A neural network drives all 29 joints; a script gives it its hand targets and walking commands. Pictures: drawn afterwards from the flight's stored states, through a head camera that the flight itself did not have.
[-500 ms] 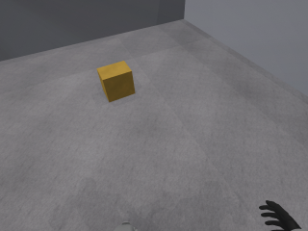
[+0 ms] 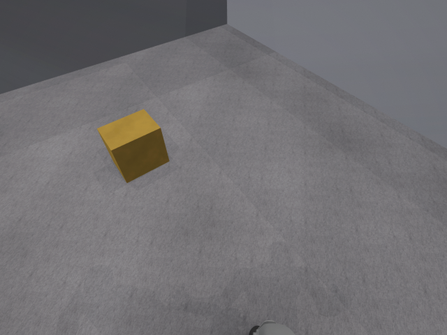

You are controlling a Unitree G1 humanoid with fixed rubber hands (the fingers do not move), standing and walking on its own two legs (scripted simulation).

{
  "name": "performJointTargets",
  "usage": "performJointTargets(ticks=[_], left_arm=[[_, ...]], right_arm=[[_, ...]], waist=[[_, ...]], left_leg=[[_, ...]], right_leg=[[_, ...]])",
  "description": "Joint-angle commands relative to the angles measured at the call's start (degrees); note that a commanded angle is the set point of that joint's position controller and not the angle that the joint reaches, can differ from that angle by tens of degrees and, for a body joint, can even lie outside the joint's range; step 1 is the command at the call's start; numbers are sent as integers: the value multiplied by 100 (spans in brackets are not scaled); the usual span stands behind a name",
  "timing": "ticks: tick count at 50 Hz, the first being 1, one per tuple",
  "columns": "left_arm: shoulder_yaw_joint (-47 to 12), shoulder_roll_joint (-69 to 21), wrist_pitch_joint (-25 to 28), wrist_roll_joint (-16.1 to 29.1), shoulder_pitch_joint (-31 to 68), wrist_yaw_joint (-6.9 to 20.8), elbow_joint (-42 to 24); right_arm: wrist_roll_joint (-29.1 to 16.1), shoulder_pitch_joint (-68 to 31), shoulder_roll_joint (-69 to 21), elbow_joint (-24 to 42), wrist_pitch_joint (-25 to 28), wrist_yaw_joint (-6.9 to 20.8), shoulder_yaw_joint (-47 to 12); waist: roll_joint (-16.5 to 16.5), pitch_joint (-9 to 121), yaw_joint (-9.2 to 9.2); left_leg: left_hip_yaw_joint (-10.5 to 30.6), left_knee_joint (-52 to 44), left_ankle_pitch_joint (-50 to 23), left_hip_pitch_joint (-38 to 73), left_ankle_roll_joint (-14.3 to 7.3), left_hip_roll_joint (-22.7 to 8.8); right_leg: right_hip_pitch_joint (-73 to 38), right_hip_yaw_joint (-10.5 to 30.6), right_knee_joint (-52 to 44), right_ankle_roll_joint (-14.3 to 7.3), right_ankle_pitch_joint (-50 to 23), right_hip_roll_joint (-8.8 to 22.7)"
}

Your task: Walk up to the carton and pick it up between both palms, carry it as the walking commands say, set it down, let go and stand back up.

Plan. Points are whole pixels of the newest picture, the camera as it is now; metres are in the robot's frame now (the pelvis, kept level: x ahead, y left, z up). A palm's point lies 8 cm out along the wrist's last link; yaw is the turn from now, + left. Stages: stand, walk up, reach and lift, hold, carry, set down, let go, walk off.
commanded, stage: walk up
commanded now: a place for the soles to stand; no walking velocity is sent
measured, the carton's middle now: (135, 145) +1.25 +0.41 -0.63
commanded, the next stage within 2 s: none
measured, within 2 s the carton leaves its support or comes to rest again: neither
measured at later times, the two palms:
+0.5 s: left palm out of the picture +0.27 +0.47 -0.09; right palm (306, 195) +0.41 -0.23 -0.06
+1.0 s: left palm out of the picture +0.50 +0.56 -0.04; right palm (254, 149) +0.60 -0.14 -0.08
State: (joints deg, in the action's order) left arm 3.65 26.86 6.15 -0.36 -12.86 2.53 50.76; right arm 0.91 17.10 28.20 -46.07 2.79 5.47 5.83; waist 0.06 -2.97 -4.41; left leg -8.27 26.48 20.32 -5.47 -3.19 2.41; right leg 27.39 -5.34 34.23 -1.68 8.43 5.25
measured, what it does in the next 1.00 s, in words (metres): walks ahead: right foot, then left foot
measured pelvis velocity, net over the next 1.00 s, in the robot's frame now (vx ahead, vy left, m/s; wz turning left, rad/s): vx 0.46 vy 0.18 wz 0.03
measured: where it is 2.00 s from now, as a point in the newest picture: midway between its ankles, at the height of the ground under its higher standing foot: (142, 213)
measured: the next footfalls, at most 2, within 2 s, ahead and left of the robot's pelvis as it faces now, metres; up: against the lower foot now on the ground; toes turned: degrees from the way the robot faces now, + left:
right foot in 0.04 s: +0.19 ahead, -0.11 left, +0.00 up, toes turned -6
left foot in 0.40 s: +0.36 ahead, +0.23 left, +0.00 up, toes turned +7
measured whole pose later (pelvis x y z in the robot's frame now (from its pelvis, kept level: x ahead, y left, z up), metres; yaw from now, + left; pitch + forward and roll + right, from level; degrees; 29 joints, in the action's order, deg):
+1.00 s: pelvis +0.46 +0.18 +0.00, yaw +2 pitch -2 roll -1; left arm 5.3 31.2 7.7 -0.5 -19.5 0.0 46.3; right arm 1.6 10.8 27.7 -44.4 0.7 6.8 5.0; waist 4.4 -2.4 1.7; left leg 0.2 45.4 16.3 -29.2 0.6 -6.8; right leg 11.9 -6.8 31.4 0.1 17.3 5.2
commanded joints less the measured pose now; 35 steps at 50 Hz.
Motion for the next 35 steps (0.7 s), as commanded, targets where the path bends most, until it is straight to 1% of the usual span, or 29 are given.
performJointTargets(ticks=[1,2,3,4,5,6,7,8,9,10,12,14,16,18,19,20,21,22,23,24,25,26,27,28,29,30,31,34,35], left_arm=[[361,1019,85,24,-644,-85,-109],[504,1363,114,-2,-1478,-171,9],[641,2025,142,-17,-1801,-253,-156],[658,2148,109,67,-1482,-281,-290],[606,1907,81,119,-1069,-293,-398],[544,1701,85,118,-853,-300,-516],[514,1596,115,107,-660,-306,-558],[502,1544,148,71,-473,-294,-598],[501,1566,178,50,-434,-261,-622],[512,1624,201,31,-448,-230,-616],[516,1702,230,2,-373,-202,-610],[502,1779,237,-4,-305,-190,-612],[467,1832,221,4,-231,-185,-594],[428,1853,188,-5,-121,-189,-560],[384,1779,166,-15,-114,-198,-544],[292,1569,146,-15,-278,-213,-528],[168,1186,112,19,-507,-226,-569],[38,820,119,110,-486,-245,-783],[141,1329,55,136,-474,-329,-556],[164,1444,64,159,-649,-307,-437],[216,1451,77,139,-868,-277,-314],[227,1416,86,106,-999,-261,-253],[209,1323,65,89,-1121,-229,-168],[206,1224,39,73,-1011,-203,-198],[208,1161,26,50,-826,-182,-258],[211,1116,30,38,-664,-171,-303],[217,1079,43,26,-553,-161,-313],[242,976,91,9,-350,-129,-310],[257,941,105,12,-394,-128,-284]], right_arm=[[-41,-600,938,528,65,-62,146],[-24,-606,695,636,98,-80,48],[-28,-164,494,735,108,-108,-36],[-37,-375,998,632,84,-190,33],[-29,-451,1164,524,67,-206,77],[0,-486,1103,504,65,-190,76],[20,-416,1057,437,49,-161,77],[53,-317,1023,318,23,-103,92],[87,-311,936,254,-13,-24,95],[102,-406,845,253,-53,49,93],[94,-748,706,307,-101,180,81],[59,-1062,697,362,-109,280,109],[9,-1228,722,385,-105,327,154],[-17,-1030,791,343,-90,313,231],[-3,-779,851,280,-73,275,281],[33,-295,992,125,-45,195,363],[124,594,1352,-89,10,66,511],[46,627,1989,84,50,-33,607],[-66,137,1830,218,58,-82,569],[-109,-268,1540,344,36,-117,468],[-111,-438,1287,395,31,-124,378],[-88,-578,1146,460,46,-137,324],[-24,-642,1073,479,40,-127,278],[28,-556,1057,492,40,-110,259],[54,-449,1079,506,46,-94,268],[60,-368,1102,528,52,-78,278],[56,-370,1117,560,48,-63,282],[14,-521,1108,669,4,-27,247],[-10,-598,1090,693,-16,-23,228]], waist=[[29,432,767],[-647,853,1227],[-1601,1512,1209],[-822,1281,1131],[-315,807,974],[-204,517,868],[-298,305,706],[-384,152,581],[-492,116,541],[-625,117,540],[-756,38,561],[-807,-75,572],[-821,-146,536],[-798,-91,356],[-635,-17,193],[-107,239,-21],[1276,645,-424],[2444,599,-483],[883,570,-228],[628,348,43],[669,249,152],[837,225,246],[1018,225,297],[1120,168,254],[1126,118,179],[1070,89,131],[999,68,127],[837,45,224],[700,75,343]], left_leg=[[636,377,-2372,-1395,-531,-1231],[261,2015,-2240,-2087,-225,-750],[441,3777,316,-3520,113,-101],[1305,4342,944,-3819,204,-263],[1508,4490,500,-3918,218,-646],[1515,4286,186,-3927,256,-882],[1515,3877,5,-3771,326,-1026],[1387,3409,-93,-3350,409,-1065],[1193,3000,-99,-2953,463,-998],[1043,2657,-183,-2711,494,-972],[846,2051,-586,-2386,477,-993],[661,1512,-999,-2086,441,-942],[567,1122,-1238,-1720,398,-880],[457,894,-1051,-1125,332,-765],[382,756,-853,-636,289,-626],[410,549,-473,146,201,-432],[1309,-264,669,937,-74,-930],[4074,-1501,1776,1156,-741,-2322],[3989,-1417,1918,600,-1117,-2507],[3390,-1233,1528,236,-1094,-2267],[2644,-1149,966,-60,-969,-1976],[2152,-1050,515,-312,-866,-1745],[1794,-990,175,-544,-837,-1543],[1659,-1047,116,-690,-923,-1532],[1671,-1124,125,-719,-1028,-1626],[1710,-1175,122,-725,-1084,-1709],[1689,-1189,135,-768,-1091,-1721],[1463,-1037,7,-1049,-963,-1630],[1309,-817,-65,-1236,-864,-1559]], right_leg=[[-2465,-99,-604,-300,-155,-335],[-3604,732,-961,-583,504,241],[-4629,3645,-1414,-1378,1638,2061],[-4054,4136,-1743,-1751,2001,2351],[-3560,3392,-1695,-1727,1801,2134],[-3081,2781,-1760,-1575,1488,1906],[-2660,2244,-1880,-1387,1226,1688],[-2114,1689,-1937,-1257,747,1503],[-1741,1266,-1954,-1200,497,1361],[-1514,1033,-1985,-1192,628,1278],[-1169,785,-2099,-1139,1301,1165],[-931,650,-2187,-1030,1773,1081],[-786,570,-2172,-945,1859,1076],[-655,490,-1828,-886,1605,1114],[-499,323,-1336,-810,1332,1029],[-293,36,-296,-659,691,804],[191,-435,1931,-407,634,282],[1749,-56,3250,-70,2373,-585],[1603,889,3585,-100,1782,-227],[1465,893,3500,-93,1368,-8],[1221,822,3064,-66,1197,160],[915,796,2515,9,1181,269],[553,655,2090,89,1189,233],[385,495,1757,147,1276,198],[336,364,1489,172,1286,199],[278,284,1205,165,1112,196],[165,209,922,147,907,160],[-485,-22,226,55,443,-71],[-931,-107,-83,4,163,-172]])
